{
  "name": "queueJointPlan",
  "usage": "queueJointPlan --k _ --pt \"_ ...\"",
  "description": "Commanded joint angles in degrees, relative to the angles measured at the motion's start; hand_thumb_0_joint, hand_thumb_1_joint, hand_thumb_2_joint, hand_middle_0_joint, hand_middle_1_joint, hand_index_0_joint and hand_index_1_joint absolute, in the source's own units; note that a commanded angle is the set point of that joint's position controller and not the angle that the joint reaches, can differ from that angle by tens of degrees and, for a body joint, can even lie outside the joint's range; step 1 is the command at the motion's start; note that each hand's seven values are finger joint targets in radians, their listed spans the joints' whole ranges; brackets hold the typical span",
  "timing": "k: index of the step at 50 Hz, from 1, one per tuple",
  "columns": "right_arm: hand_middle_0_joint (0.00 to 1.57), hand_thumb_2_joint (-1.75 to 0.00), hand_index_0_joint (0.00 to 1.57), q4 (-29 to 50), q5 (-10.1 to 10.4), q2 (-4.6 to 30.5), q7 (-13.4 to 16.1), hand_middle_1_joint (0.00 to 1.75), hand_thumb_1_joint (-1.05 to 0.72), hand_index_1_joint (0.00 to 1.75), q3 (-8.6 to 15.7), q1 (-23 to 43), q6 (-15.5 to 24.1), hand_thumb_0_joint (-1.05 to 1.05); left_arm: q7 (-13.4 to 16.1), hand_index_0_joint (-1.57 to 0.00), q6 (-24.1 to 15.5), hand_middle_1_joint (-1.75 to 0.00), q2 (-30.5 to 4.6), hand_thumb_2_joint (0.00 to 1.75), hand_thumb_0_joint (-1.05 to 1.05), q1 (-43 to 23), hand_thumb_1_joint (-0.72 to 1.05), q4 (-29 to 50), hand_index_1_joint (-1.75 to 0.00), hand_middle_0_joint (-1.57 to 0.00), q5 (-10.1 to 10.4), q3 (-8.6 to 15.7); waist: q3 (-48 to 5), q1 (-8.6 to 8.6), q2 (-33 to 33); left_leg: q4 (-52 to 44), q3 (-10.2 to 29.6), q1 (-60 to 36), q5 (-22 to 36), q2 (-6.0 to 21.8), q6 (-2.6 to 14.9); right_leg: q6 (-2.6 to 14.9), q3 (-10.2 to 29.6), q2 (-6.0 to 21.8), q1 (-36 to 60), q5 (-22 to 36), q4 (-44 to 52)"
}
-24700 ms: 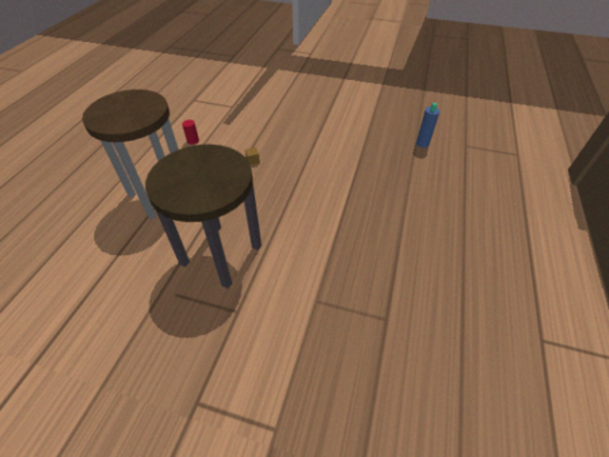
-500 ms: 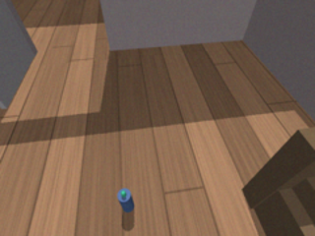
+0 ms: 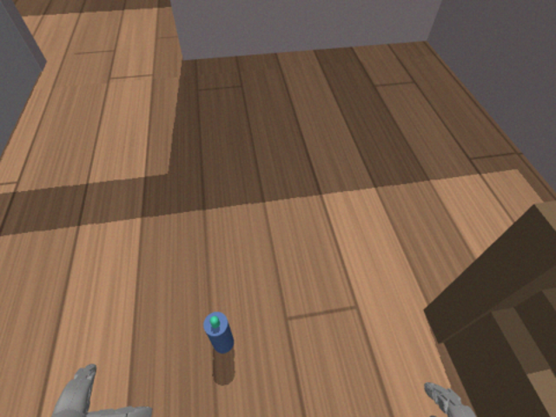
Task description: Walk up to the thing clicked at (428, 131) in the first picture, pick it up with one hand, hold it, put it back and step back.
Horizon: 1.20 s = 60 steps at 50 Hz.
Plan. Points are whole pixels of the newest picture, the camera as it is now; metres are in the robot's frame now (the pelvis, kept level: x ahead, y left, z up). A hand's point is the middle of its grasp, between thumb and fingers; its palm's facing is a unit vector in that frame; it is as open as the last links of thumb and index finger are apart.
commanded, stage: go down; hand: left
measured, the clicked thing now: (219, 331) +0.42 +0.18 -0.63
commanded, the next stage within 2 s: none
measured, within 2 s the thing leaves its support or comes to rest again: neither
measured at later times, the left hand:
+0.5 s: hand out of the picture +0.15 +0.27 -0.16, palm faces +0.04 -0.94 -0.33, open 16.8 cm
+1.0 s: hand (116, 385) +0.21 +0.30 -0.23, palm faces +0.09 -0.97 -0.23, open 17.0 cm
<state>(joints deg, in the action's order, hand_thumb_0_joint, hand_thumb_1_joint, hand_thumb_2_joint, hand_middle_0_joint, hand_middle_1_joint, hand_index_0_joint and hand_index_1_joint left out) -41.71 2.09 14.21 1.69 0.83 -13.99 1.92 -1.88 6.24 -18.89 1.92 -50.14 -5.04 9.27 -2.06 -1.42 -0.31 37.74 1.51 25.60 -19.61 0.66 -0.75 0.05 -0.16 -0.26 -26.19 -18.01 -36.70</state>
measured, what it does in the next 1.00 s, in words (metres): lowers itself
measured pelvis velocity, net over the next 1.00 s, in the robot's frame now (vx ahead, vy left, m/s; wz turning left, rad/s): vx -0.04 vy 0.01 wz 0.01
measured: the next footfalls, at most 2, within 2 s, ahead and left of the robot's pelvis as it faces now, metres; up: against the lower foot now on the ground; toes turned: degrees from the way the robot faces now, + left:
none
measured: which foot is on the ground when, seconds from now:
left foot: down 0.00-1.00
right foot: down 0.00-1.00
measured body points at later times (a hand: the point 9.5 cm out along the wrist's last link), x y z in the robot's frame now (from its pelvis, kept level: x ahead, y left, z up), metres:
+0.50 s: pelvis +0.01 +0.02 -0.05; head +0.07 +0.03 +0.39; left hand +0.14 +0.31 -0.14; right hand +0.18 -0.23 -0.13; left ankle -0.01 +0.13 -0.72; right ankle +0.00 -0.12 -0.72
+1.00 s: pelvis -0.04 +0.01 -0.14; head +0.09 +0.04 +0.29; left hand +0.21 +0.35 -0.21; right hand +0.15 -0.26 -0.21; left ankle -0.01 +0.13 -0.72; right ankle +0.00 -0.12 -0.72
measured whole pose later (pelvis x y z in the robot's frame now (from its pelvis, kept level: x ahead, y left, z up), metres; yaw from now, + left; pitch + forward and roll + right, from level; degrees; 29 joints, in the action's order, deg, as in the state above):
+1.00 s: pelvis -0.04 +0.01 -0.14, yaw +0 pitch +25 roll -3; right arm -30.7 0.4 16.4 4.0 0.2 -11.4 13.1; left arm -13.5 -0.2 -26.0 1.4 -31.0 4.0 20.1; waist -10.0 -2.9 0.8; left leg 84.2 4.1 72.7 -36.2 -0.2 -0.8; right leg -0.3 -2.4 0.1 -71.9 -34.0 -81.3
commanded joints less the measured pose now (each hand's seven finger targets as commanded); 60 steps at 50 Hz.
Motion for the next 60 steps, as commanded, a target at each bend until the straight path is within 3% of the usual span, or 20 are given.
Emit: queueJointPlan --k 1,7,9,11,18,26,29,34,35,41,44,47,50,52,54,56,57,58,59,60 --pt "0.2 -0.88 0.2 10.1 0.0 9.3 0.9 0.3 -0.81 0.3 3.3 2.6 3.6 0.0 0.7 -0.03 2.9 -0.08 -10.2 0.15 0.0 0.2 -0.29 12.0 -0.1 -0.05 1.3 2.3 -8.8 0.5 0.5 -1.0 -1.5 1.2 8.4 -1.5 1.17 0.89 -1.5 -0.5 2.0 6.0 1.8" --pt "0.2 -0.87 0.2 12.9 -0.4 8.9 1.4 0.3 -0.78 0.3 3.7 1.3 6.1 0.0 -0.1 -0.03 3.2 -0.1 -9.4 0.13 0.0 3.9 -0.45 23.1 -0.12 -0.05 2.1 2.5 -13.2 -0.59 -2.0 5.7 -0.6 4.2 9.5 -0.7 0.76 0.83 -1.9 -0.6 -4.2 6.8 -6.5" --pt "0.2 -0.87 0.2 14.1 -0.5 8.8 1.7 0.3 -0.77 0.3 3.7 1.5 6.6 0.0 0.3 -0.04 3.4 -0.1 -11.6 0.13 0.0 6.1 -0.44 27.9 -0.12 -0.06 2.0 4.9 -15.2 0.27 -4.3 6.9 -0.1 4.9 10.6 -0.5 0.48 1.12 -1.9 -0.4 -4.6 7.2 -8.2" --pt "0.2 -0.87 0.2 15.0 -0.5 8.7 1.9 0.3 -0.77 0.3 3.5 1.2 6.9 0.0 0.3 -0.04 4.6 -0.1 -10.0 0.13 0.0 10.6 -0.45 29.4 -0.12 -0.06 2.0 3.8 -15.1 -0.08 -3.6 7.9 0.3 5.4 11.8 -0.4 0.45 1.17 -2.1 -0.5 -5.2 7.7 -9.4" --pt "0.2 -0.87 0.2 17.1 -0.8 8.4 2.9 0.3 -0.76 0.3 3.2 1.1 7.7 0.0 0.6 -0.03 8.6 -0.12 -9.0 0.16 0.0 16.1 -0.43 38.9 -0.13 -0.05 2.8 3.9 -15.8 -0.28 -5.8 11.5 1.2 7.5 13.7 0.2 0.23 1.18 -2.6 -0.6 -9.5 7.6 -13.0" --pt "0.2 -0.87 0.2 19.8 -1.1 7.8 3.8 0.3 -0.77 0.3 2.9 0.3 8.9 0.0 0.8 -0.02 11.0 -0.11 -8.5 0.19 0.0 19.6 -0.4 43.7 -0.13 -0.04 3.7 4.4 -17.6 -1.21 -3.6 16.2 1.2 12.1 13.1 -0.2 0.87 1.06 -2.6 -0.6 -11.6 8.4 -16.2" --pt "0.2 -0.87 0.2 19.9 -1.2 7.9 3.9 0.3 -0.78 0.3 3.0 0.5 9.2 0.0 0.6 -0.02 10.9 -0.11 -9.4 0.19 0.0 21.0 -0.39 44.8 -0.13 -0.04 4.2 5.5 -18.7 -0.69 -4.4 17.2 1.9 12.7 15.6 0.2 0.69 1.2 -3.0 -0.8 -12.9 8.5 -18.2" --pt "0.2 -0.89 0.2 20.4 -1.3 7.5 4.1 0.3 -0.82 0.3 2.8 0.3 9.5 0.0 0.4 -0.01 10.3 -0.09 -10.2 0.2 0.0 22.0 -0.34 45.4 -0.11 -0.03 4.6 7.4 -17.9 -0.47 -4.6 18.6 1.5 16.3 11.4 -0.4 0.85 1.32 -2.8 -0.7 -14.2 6.7 -19.2" --pt "0.2 -0.88 0.2 20.8 -1.3 7.7 4.2 0.3 -0.82 0.3 2.8 0.4 9.6 0.0 0.1 -0.01 9.9 -0.1 -10.5 0.2 0.0 20.2 -0.35 45.9 -0.12 -0.03 4.6 6.9 -17.8 -1.22 -5.2 19.2 1.5 16.4 10.8 -0.3 0.89 1.33 -2.8 -0.7 -15.2 6.1 -19.6" --pt "0.2 -0.9 0.2 18.8 -1.5 8.5 3.8 0.3 -0.87 0.3 2.6 1.2 11.7 0.0 -2.7 -0.02 2.2 -0.08 -13.7 0.16 0.0 3.1 -0.41 35.5 -0.1 -0.03 6.6 11.5 -14.4 -3.31 -2.3 27.4 1.0 28.8 -0.1 -0.5 1.81 0.99 -2.0 -0.2 -26.2 -1.4 -25.9" --pt "0.2 -0.9 0.2 18.2 -1.6 9.3 3.4 0.3 -0.89 0.3 3.0 1.0 13.2 0.0 -7.0 -0.03 -4.8 -0.07 -17.4 0.11 0.0 -1.5 -0.48 31.0 -0.08 -0.04 8.8 14.8 -19.5 -2.35 -3.2 32.6 0.2 33.7 -4.3 -1.2 2.2 1.03 -0.9 0.2 -30.6 -4.7 -30.5" --pt "0.2 -0.9 0.2 16.6 -1.6 10.7 2.7 0.3 -0.91 0.3 3.4 0.6 13.9 0.0 -12.3 -0.05 -11.1 -0.07 -19.2 0.07 0.0 -6.8 -0.53 28.9 -0.08 -0.06 10.0 14.7 -26.6 -2.02 -7.3 35.8 0.6 34.8 -4.1 -1.3 1.7 1.47 -0.3 0.2 -35.6 -5.1 -36.2" --pt "0.2 -0.89 0.2 14.7 -1.6 12.1 2.4 0.3 -0.88 0.3 3.4 0.4 13.3 0.0 -15.8 -0.07 -15.5 -0.11 -24.2 0.07 0.0 -11.7 -0.61 24.1 -0.11 -0.07 10.7 18.6 -30.7 -0.33 -9.5 38.9 1.8 36.5 -2.6 -0.9 1.1 1.95 -1.2 0.1 -41.3 -5.0 -41.7" --pt "0.2 -0.89 0.2 14.2 -1.7 12.9 2.1 0.3 -0.87 0.3 3.1 0.2 12.7 0.0 -16.9 -0.07 -17.6 -0.09 -27.8 0.06 0.0 -15.1 -0.61 21.3 -0.1 -0.07 10.4 21.0 -32.5 0.71 -11.2 40.5 2.5 37.6 -2.6 -0.7 0.85 2.19 -1.5 0.0 -44.5 -5.7 -44.3" --pt "0.2 -0.89 0.2 13.8 -1.4 12.8 1.7 0.3 -0.88 0.3 2.9 0.1 11.9 0.0 -18.1 -0.07 -18.8 -0.1 -25.9 0.05 0.0 -13.8 -0.61 15.6 -0.1 -0.08 11.3 21.4 -32.0 0.79 -7.4 42.3 2.5 41.4 -3.9 -1.0 1.33 2.24 -1.7 -0.2 -45.2 -6.7 -45.0" --pt "0.2 -0.89 0.2 12.8 -1.2 13.5 1.3 0.3 -0.87 0.3 2.9 -0.1 11.1 0.0 -19.3 -0.08 -19.9 -0.11 -28.6 0.06 0.0 -14.4 -0.61 11.7 -0.11 -0.08 11.7 23.9 -33.9 1.28 -6.1 43.7 2.1 43.9 -3.9 -1.2 1.61 2.23 -1.5 -0.3 -44.6 -6.6 -46.0" --pt "0.2 -0.89 0.2 13.0 -1.3 13.2 1.0 0.3 -0.88 0.3 2.7 0.4 10.9 0.0 -20.3 -0.07 -20.9 -0.11 -28.4 0.07 0.0 -19.4 -0.61 14.2 -0.11 -0.08 12.0 22.9 -34.3 0.47 -6.1 45.0 2.0 45.4 -4.1 -1.3 1.7 2.12 -1.2 -0.2 -45.2 -6.7 -46.5" --pt "0.2 -0.89 0.2 12.6 -1.3 14.1 0.9 0.3 -0.88 0.3 3.0 0.1 10.7 0.0 -20.8 -0.08 -20.9 -0.11 -30.6 0.07 0.0 -17.0 -0.61 8.8 -0.12 -0.08 11.8 25.0 -33.6 0.77 -5.4 45.2 2.0 46.6 -6.6 -1.2 1.91 2.09 -1.2 -0.2 -46.1 -8.7 -46.6" --pt "0.2 -0.89 0.2 12.4 -1.3 13.8 0.7 0.3 -0.88 0.3 2.9 0.3 10.6 0.0 -21.7 -0.08 -22.3 -0.1 -30.5 0.06 0.0 -23.5 -0.61 13.5 -0.11 -0.08 12.1 24.0 -34.6 -0.05 -6.0 46.0 2.2 47.8 -7.8 -1.1 1.86 2.08 -1.4 -0.3 -47.4 -9.3 -47.7" --pt "0.2 -0.89 0.2 12.1 -1.4 14.0 0.7 0.3 -0.88 0.3 3.0 0.2 10.6 0.0 -22.2 -0.07 -22.9 -0.11 -32.9 0.07 0.0 -23.4 -0.61 9.6 -0.11 -0.08 12.4 25.9 -35.1 -0.36 -4.4 48.0 1.4 50.4 -8.4 -1.3 2.21 1.75 -0.4 0.0 -46.3 -9.9 -47.6"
